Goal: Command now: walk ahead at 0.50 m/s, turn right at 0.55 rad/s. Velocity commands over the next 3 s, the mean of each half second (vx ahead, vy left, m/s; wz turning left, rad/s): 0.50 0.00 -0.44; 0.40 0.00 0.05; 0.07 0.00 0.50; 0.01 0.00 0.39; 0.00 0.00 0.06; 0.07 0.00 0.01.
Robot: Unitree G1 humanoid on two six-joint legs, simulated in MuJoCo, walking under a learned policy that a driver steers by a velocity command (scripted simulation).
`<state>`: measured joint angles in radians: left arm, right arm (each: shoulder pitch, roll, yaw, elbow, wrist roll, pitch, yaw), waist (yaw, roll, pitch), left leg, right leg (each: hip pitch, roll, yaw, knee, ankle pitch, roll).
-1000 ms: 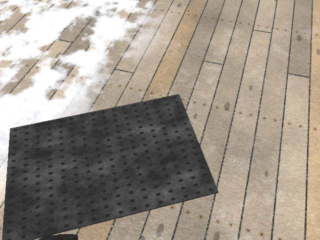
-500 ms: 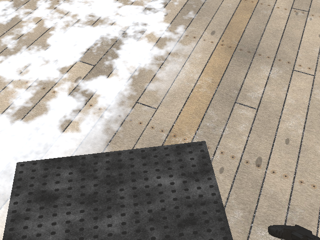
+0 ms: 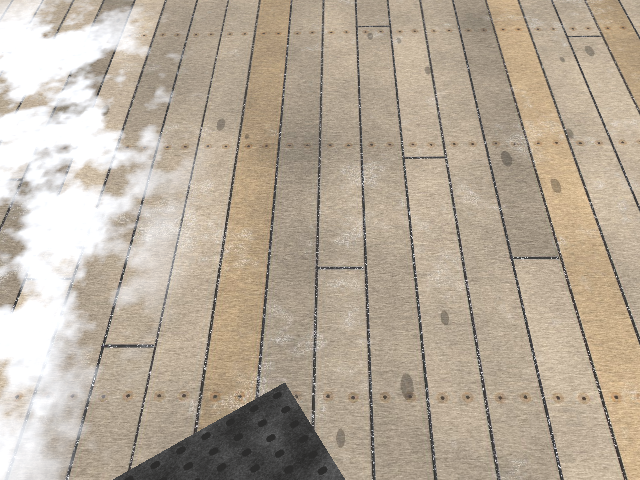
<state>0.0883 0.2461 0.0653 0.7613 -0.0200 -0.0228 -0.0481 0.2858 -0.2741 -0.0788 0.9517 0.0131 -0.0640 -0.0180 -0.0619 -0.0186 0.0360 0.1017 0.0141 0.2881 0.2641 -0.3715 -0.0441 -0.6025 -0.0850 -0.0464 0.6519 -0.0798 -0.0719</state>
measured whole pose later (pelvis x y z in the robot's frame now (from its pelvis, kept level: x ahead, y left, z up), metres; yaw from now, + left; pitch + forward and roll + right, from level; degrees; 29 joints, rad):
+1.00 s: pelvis +0.55 -0.06 +0.01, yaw -9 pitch +2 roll +1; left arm 0.04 0.26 0.05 0.71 0.01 -0.07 0.01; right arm 0.33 -0.27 -0.06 0.90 0.02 -0.04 -0.01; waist -0.09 -0.03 0.04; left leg -0.11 -0.08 -0.05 0.36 -0.28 0.04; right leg -0.55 -0.02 0.08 0.53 -0.01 0.02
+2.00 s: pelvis +0.64 -0.06 +0.01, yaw +20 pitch +1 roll -1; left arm 0.15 0.27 0.06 0.80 0.02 -0.01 0.00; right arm 0.16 -0.28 -0.04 0.68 -0.02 0.02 -0.02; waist -0.01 0.04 0.02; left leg -0.29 -0.06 -0.13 0.55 -0.28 0.01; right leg -0.24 0.02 0.01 0.49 -0.27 0.00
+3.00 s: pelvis +0.67 -0.06 +0.01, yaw +20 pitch -1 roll +0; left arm 0.26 0.27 0.03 1.03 -0.02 -0.03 0.02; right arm 0.27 -0.25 -0.05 0.92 0.02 -0.04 -0.02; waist 0.02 -0.02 0.00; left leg -0.28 -0.02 -0.01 0.71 -0.44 0.04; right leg -0.16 0.00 0.03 0.49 -0.31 0.00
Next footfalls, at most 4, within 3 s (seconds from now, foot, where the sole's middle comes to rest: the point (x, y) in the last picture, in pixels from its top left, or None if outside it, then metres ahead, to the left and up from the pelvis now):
0.04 right None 0.20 -0.10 -0.77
0.58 left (307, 446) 0.54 0.05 -0.77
1.04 right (414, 358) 0.72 -0.20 -0.77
1.44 left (299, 394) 0.65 0.06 -0.77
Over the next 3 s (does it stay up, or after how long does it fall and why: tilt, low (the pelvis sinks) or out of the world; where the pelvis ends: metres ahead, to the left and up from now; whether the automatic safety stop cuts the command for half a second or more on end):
stays up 0.67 -0.06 0.01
